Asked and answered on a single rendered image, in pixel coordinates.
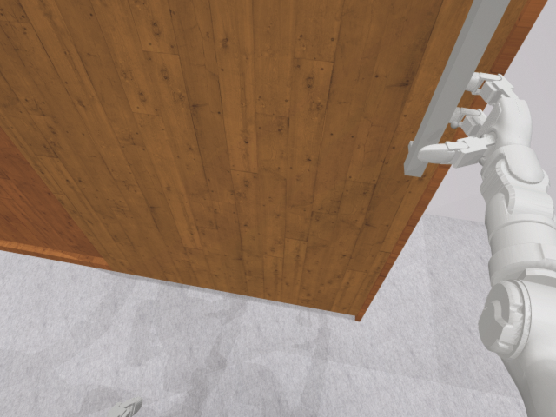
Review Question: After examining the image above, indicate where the wardrobe door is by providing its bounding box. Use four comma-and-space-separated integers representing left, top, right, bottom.
0, 126, 102, 258
0, 0, 527, 316

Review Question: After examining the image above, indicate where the robot left hand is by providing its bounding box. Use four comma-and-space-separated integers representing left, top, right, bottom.
107, 396, 142, 417

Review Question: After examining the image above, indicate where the robot right forearm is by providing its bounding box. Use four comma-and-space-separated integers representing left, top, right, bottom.
480, 144, 556, 288

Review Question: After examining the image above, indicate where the handle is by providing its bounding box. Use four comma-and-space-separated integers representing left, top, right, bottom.
404, 0, 511, 177

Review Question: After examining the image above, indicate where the robot right hand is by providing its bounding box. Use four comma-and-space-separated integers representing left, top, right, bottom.
417, 72, 533, 169

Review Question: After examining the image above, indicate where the right robot upper arm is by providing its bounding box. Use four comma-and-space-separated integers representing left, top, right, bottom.
478, 279, 556, 417

